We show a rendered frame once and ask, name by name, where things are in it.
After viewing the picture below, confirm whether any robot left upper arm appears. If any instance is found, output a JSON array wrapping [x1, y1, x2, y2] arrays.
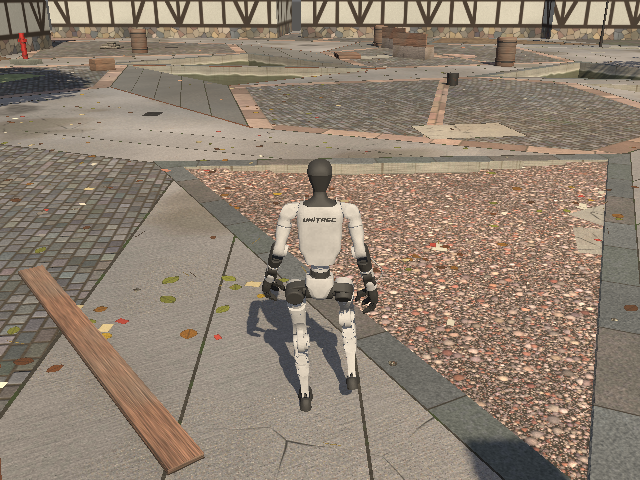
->
[[272, 202, 299, 257]]

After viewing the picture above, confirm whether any right robot forearm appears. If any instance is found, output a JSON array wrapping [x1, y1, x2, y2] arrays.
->
[[357, 243, 377, 291]]

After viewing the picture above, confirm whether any left robot hand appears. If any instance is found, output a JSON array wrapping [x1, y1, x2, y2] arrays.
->
[[262, 279, 285, 301]]

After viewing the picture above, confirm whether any robot right upper arm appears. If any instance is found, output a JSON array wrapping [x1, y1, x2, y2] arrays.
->
[[341, 202, 367, 259]]

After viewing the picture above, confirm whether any right robot hand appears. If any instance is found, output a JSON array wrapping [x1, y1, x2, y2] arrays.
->
[[355, 287, 379, 314]]

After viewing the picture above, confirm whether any humanoid robot head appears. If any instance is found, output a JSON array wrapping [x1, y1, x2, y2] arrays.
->
[[303, 159, 337, 207]]

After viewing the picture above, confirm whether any robot torso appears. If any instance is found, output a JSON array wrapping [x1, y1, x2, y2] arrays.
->
[[297, 197, 344, 300]]

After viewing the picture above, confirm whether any left robot forearm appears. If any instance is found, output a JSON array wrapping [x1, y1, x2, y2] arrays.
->
[[264, 242, 283, 283]]

